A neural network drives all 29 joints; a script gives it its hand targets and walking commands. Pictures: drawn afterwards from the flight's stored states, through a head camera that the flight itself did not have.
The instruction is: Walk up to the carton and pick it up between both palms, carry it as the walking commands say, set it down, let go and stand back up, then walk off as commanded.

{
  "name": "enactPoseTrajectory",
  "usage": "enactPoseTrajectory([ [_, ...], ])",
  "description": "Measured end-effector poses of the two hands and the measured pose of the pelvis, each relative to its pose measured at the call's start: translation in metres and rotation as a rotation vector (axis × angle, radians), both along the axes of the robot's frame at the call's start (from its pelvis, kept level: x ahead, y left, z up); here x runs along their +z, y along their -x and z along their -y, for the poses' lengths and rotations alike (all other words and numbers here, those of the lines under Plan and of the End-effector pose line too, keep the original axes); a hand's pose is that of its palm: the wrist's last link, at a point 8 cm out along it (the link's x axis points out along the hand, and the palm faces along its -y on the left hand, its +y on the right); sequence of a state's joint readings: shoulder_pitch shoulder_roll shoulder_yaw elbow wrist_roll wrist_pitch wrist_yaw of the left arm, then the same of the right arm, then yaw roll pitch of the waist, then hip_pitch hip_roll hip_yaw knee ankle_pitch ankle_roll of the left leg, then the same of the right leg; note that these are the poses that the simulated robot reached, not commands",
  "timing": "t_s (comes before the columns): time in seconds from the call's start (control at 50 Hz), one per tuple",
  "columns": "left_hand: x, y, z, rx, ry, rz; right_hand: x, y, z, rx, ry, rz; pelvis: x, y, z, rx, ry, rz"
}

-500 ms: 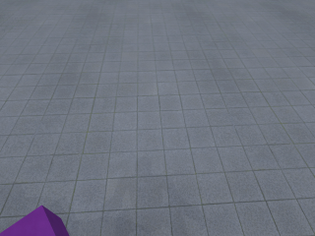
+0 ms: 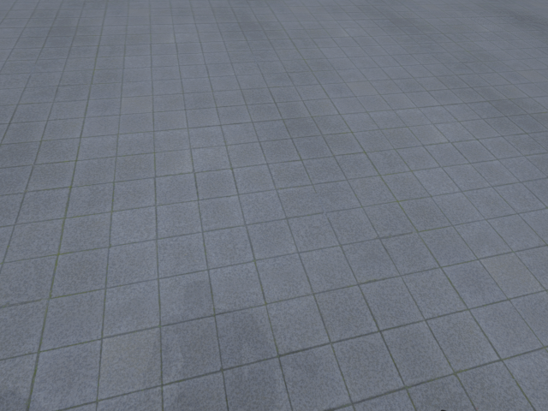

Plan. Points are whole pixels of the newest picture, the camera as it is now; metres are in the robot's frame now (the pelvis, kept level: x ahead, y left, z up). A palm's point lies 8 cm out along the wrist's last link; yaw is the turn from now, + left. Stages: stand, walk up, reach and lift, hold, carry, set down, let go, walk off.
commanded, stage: walk off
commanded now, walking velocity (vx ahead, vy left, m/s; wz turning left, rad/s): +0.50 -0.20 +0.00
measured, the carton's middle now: out of the picture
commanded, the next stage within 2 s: none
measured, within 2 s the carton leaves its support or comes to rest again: neither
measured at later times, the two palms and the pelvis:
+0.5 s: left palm (233, 346) +0.27 +0.08 -0.13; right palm out of the picture +0.02 -0.39 -0.16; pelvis +0.12 -0.14 -0.02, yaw -6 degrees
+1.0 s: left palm (272, 331) +0.31 +0.01 -0.16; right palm (494, 265) +0.45 -0.46 -0.12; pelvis +0.36 -0.21 -0.01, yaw -5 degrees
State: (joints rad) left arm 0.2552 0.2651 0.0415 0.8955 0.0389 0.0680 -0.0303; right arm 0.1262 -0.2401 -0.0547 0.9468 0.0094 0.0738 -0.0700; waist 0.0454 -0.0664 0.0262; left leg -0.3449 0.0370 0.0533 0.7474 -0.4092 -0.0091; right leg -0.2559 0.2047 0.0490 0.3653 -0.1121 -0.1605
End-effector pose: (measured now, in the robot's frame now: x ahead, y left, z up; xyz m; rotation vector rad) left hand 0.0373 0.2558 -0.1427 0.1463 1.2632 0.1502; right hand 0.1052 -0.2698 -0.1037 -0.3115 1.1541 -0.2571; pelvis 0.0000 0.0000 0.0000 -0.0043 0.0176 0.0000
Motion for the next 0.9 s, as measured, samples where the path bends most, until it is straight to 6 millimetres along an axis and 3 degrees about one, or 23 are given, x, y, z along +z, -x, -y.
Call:
enactPoseTrajectory([
  [0.08, -0.002, -0.022, 0.006, -0.045, 0.017, 0.005, 0.004, 0.052, 0.021, -0.081, 0.046, -0.067, 0.001, -0.005, 0.004, 0.008, 0.031, -0.021],
  [0.14, 0.014, -0.052, 0.010, -0.110, 0.009, 0.059, 0.008, 0.103, 0.035, -0.150, 0.066, -0.186, 0.009, -0.012, 0.009, -0.008, 0.040, -0.012],
  [0.2, 0.027, -0.078, 0.014, -0.159, -0.009, 0.100, 0.007, 0.132, 0.041, -0.203, 0.049, -0.242, 0.013, -0.023, 0.018, -0.049, 0.043, -0.002],
  [0.3, 0.027, -0.121, 0.042, -0.221, -0.015, 0.106, -0.008, 0.150, 0.039, -0.251, -0.054, -0.272, 0.008, -0.046, 0.049, -0.082, 0.027, 0.014],
  [0.36, 0.025, -0.156, 0.080, -0.259, 0.006, 0.124, -0.022, 0.148, 0.049, -0.281, -0.117, -0.282, 0.000, -0.067, 0.073, -0.108, 0.016, 0.015],
  [0.44, 0.017, -0.210, 0.140, -0.309, 0.004, 0.165, -0.049, 0.127, 0.085, -0.298, -0.167, -0.287, -0.017, -0.101, 0.114, -0.116, 0.005, 0.006],
  [0.48, 0.016, -0.227, 0.165, -0.295, -0.003, 0.205, -0.058, 0.105, 0.107, -0.263, -0.185, -0.301, -0.022, -0.113, 0.133, -0.107, 0.015, 0.019],
  [0.52, 0.017, -0.227, 0.181, -0.245, -0.002, 0.220, -0.053, 0.068, 0.129, -0.219, -0.178, -0.280, -0.017, -0.123, 0.148, -0.094, -0.004, 0.026],
  [0.62, 0.013, -0.181, 0.197, -0.104, -0.011, 0.083, -0.024, -0.066, 0.183, -0.081, -0.119, -0.083, 0.000, -0.158, 0.179, -0.089, -0.001, 0.034],
  [0.68, 0.006, -0.151, 0.205, -0.048, -0.011, -0.043, -0.003, -0.146, 0.202, -0.015, -0.081, 0.041, 0.003, -0.184, 0.194, -0.092, 0.013, 0.033],
  [0.74, 0.000, -0.135, 0.217, -0.011, 0.010, -0.146, 0.014, -0.216, 0.206, 0.033, -0.067, 0.136, 0.004, -0.212, 0.206, -0.089, 0.025, 0.030],
  [0.8, -0.006, -0.135, 0.234, 0.009, 0.053, -0.223, 0.020, -0.275, 0.199, 0.069, -0.078, 0.193, 0.001, -0.242, 0.213, -0.087, 0.035, 0.020],
  [0.9, -0.017, -0.173, 0.253, 0.023, 0.106, -0.296, 0.007, -0.348, 0.182, 0.095, -0.099, 0.211, -0.010, -0.301, 0.215, -0.079, 0.037, -0.006],
])
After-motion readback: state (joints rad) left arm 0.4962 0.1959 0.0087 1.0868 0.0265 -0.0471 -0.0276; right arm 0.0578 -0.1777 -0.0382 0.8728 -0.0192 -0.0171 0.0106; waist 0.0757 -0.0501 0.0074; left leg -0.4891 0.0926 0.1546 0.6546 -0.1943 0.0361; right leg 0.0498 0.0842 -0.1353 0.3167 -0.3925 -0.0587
